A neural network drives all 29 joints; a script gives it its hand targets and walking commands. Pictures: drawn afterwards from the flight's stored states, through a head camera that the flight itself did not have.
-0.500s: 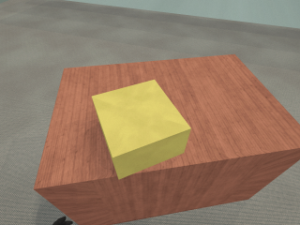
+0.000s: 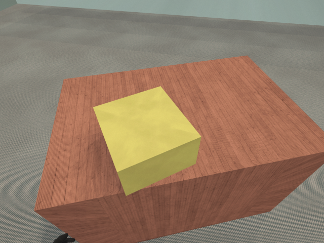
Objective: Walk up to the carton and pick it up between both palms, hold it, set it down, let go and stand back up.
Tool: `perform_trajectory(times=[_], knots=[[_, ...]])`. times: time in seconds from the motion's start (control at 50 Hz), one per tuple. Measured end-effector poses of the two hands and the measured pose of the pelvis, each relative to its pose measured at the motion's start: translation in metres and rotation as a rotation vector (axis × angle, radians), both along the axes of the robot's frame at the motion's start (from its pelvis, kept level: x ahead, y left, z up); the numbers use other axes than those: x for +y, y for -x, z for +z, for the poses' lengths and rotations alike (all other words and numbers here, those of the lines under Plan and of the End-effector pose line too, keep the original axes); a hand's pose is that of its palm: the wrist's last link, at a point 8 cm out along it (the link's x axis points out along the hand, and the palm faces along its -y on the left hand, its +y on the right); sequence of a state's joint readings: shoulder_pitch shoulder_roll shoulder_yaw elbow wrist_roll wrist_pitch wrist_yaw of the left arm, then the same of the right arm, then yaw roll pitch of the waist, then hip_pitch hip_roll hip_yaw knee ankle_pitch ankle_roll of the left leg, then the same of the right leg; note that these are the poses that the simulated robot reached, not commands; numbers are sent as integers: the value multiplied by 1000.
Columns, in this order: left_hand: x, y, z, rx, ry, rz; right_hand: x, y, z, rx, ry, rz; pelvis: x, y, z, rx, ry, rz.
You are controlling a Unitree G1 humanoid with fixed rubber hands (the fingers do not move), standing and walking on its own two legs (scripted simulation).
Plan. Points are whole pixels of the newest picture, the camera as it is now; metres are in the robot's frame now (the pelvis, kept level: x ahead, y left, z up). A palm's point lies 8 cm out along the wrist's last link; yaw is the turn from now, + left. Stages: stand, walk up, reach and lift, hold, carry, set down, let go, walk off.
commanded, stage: walk up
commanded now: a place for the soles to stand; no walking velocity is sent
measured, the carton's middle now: (144, 135) +0.47 +0.05 -0.04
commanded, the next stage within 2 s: none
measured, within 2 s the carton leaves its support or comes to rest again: neither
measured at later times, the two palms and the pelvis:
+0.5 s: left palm out of the picture +0.11 +0.27 -0.08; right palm out of the picture +0.06 -0.27 -0.10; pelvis +0.01 +0.00 +0.01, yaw -2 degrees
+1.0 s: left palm (54, 240) +0.18 +0.28 -0.11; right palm out of the picture +0.14 -0.24 -0.09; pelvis +0.08 +0.03 +0.00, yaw -2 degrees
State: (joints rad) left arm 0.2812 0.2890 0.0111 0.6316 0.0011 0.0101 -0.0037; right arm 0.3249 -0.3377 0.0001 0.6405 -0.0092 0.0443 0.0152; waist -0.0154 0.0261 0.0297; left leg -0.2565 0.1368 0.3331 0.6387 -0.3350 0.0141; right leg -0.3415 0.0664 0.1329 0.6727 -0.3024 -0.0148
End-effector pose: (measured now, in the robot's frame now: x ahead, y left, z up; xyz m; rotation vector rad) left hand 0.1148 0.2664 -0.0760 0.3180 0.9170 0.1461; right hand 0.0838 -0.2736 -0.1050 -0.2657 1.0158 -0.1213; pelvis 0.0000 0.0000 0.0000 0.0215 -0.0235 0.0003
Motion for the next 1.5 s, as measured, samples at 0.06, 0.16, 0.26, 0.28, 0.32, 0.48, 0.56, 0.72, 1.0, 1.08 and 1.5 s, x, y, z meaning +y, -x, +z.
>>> perform_trajectory(times=[0.06, 0.16, 0.26, 0.28, 0.32, 0.48, 0.56, 0.72, 1.0, 1.08, 1.5], knots=[[1, 1, -1, 1, 6, -2, 0, 5, 2, 9, 6, -7, 2, 1, 1, 4, 1, 4], [3, 1, -5, 3, 16, -8, 2, 13, 4, 12, 22, -8, 5, 2, 0, 2, -3, -6], [0, 5, -9, 5, 16, -6, -4, 16, 0, 13, 25, -19, 1, 2, -4, -20, 2, -10], [-2, 6, -9, 4, 17, -1, -5, 15, -2, 14, 21, -21, 0, 2, -4, -21, 4, -8], [-3, 9, -7, 4, 16, 9, -6, 12, -3, 14, 12, -23, -2, 1, -4, -18, 4, -1], [0, 12, -2, 55, 6, 3, 1, 15, 4, -3, 11, -23, 5, -8, 5, 4, 7, -29], [-7, -4, -5, 58, 19, -41, -3, 38, 1, 52, 33, -65, 3, -18, 5, -12, 17, -59], [-29, -42, -14, 10, 38, -57, -13, 55, -14, 219, 13, -121, -8, -46, -3, -17, 24, -56], [18, -69, -36, 93, 67, 7, 33, -52, 12, 14, 46, -47, 26, -79, -2, -13, 16, -33], [16, -85, -34, 68, 81, -10, 35, -70, 21, -19, 51, -34, 27, -84, 0, -1, 22, -21], [15, -84, -18, 31, 71, 66, 28, -113, 23, -57, 30, 75, 14, -91, 4, 4, 35, 81]])
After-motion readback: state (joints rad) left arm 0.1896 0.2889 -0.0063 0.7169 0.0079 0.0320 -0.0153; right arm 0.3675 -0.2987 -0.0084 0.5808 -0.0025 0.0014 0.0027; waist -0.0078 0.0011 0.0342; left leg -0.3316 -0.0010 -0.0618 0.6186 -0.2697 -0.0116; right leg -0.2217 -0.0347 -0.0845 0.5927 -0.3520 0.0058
